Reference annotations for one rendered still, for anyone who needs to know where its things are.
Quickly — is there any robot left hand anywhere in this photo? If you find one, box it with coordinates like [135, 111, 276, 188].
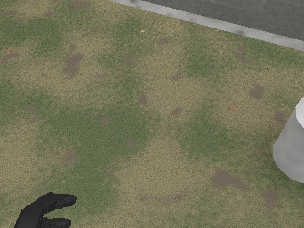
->
[13, 192, 77, 228]

